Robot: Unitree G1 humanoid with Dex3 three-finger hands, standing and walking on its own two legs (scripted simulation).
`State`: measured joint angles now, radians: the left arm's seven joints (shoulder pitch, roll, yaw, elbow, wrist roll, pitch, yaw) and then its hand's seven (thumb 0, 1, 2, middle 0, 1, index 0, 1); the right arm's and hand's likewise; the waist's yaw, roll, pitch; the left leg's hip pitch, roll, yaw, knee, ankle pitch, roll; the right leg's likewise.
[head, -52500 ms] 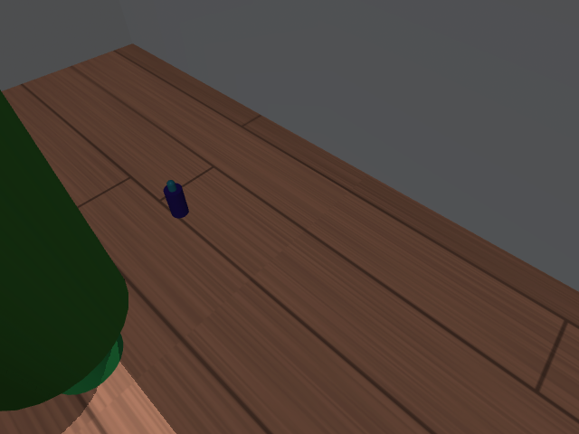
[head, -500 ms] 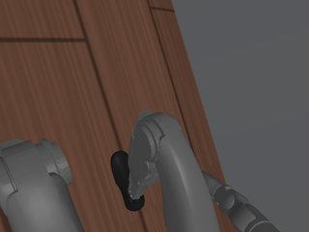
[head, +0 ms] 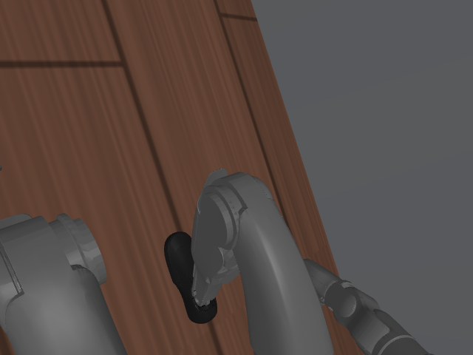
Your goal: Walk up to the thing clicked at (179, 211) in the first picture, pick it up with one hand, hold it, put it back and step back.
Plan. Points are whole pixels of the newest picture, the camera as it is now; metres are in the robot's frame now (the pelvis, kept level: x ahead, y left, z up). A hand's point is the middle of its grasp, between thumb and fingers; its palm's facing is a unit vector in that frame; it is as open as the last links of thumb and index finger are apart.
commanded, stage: withdraw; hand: left
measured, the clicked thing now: out of the picture +0.45 +0.26 -0.20
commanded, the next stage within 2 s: rise in 0.46 s
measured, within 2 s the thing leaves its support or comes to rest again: neither
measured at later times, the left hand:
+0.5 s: hand out of the picture +0.46 +0.32 -0.10, palm faces +0.32 -0.95 -0.02, open 17.6 cm
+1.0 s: hand out of the picture +0.39 +0.42 +0.02, palm faces +0.39 -0.80 -0.45, open 17.3 cm
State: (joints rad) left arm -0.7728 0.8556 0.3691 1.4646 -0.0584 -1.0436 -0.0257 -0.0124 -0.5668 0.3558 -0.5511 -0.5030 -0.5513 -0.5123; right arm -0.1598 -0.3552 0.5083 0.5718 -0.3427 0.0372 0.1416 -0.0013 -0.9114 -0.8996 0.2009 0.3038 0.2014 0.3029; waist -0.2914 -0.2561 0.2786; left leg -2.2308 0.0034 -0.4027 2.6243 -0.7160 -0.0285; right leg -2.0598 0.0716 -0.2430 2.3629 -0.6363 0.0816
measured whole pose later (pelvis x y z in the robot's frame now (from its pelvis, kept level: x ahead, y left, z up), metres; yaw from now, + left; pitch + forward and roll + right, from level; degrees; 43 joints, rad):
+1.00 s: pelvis +0.01 -0.01 +0.08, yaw +9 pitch +33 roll -9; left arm -0.65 0.76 0.44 0.92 0.13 -0.23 -0.04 -0.01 -0.51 0.08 -0.06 -0.06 -0.06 -0.06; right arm 0.14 -0.27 0.09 0.60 -0.03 0.21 0.07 0.00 -0.91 -0.91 0.20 0.31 0.20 0.30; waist -0.13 -0.01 -0.09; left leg -2.18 0.04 -0.14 2.27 -0.68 0.00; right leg -2.09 0.01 -0.06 2.18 -0.67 0.05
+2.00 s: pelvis +0.10 +0.01 +0.42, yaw +17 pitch +10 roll -3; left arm 0.49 0.22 -0.02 -0.04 -0.02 0.26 0.16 -0.01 -0.56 0.04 -0.05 -0.05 -0.05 -0.05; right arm 0.28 -0.20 0.03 0.46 0.04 -0.05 -0.18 0.01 -0.90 -0.90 0.20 0.31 0.20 0.30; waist -0.03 0.04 -0.15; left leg -0.70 0.05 -0.03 1.02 -0.50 -0.01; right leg -0.64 -0.02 -0.04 0.95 -0.48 0.03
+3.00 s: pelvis +0.10 -0.01 +0.42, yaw +17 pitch +7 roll -2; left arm 0.45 0.20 -0.01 0.00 -0.01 0.28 0.13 -0.01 -0.53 0.06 -0.06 -0.05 -0.06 -0.05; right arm 0.26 -0.21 0.02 0.52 0.01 -0.13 -0.18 0.01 -0.90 -0.90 0.20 0.30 0.20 0.30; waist -0.03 0.03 -0.09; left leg -0.63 0.05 -0.04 0.96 -0.46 -0.03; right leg -0.59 -0.01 -0.05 0.92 -0.46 0.01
